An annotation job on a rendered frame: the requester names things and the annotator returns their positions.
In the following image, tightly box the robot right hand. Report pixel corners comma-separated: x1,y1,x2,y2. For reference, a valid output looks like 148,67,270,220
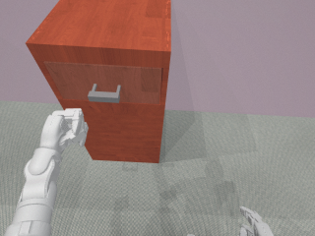
238,206,274,236

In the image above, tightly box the robot left hand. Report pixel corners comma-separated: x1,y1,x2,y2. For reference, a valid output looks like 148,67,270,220
39,108,89,154

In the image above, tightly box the cabinet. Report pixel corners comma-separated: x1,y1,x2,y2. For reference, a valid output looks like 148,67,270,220
26,0,171,163

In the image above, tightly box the robot left forearm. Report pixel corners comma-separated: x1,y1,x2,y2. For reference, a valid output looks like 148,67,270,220
4,147,63,236

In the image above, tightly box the handle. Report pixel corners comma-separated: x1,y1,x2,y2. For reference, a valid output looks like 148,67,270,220
88,84,121,103

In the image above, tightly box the drawer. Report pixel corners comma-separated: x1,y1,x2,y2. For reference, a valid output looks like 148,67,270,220
43,61,161,104

